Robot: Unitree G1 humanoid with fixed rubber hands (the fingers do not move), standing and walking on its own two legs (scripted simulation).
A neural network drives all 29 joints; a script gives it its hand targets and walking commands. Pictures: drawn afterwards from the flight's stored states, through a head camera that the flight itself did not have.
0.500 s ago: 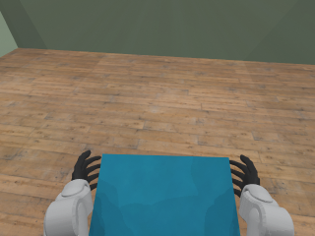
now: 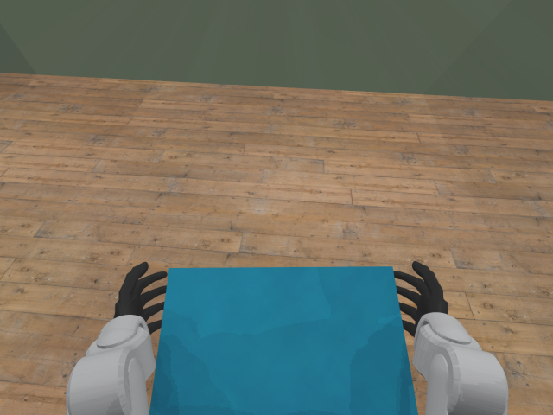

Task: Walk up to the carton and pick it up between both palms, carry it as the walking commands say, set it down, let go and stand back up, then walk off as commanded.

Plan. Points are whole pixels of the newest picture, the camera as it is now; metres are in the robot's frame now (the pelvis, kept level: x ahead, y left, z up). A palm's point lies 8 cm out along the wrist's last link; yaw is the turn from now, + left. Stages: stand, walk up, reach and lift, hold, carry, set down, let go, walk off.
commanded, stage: carry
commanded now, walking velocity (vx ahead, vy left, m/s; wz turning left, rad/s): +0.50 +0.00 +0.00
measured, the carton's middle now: (280, 354) +0.24 -0.01 -0.02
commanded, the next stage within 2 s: none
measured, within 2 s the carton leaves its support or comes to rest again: neither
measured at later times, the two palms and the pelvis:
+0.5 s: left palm (187, 164) +0.54 +0.15 +0.10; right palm (376, 151) +0.59 -0.21 +0.09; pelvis +0.33 -0.06 +0.01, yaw +5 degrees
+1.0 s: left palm (194, 78) +0.91 +0.19 +0.09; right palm (334, 74) +0.91 -0.18 +0.10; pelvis +0.67 +0.00 +0.01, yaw +2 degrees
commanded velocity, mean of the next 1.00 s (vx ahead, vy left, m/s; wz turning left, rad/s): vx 0.50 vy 0.00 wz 0.00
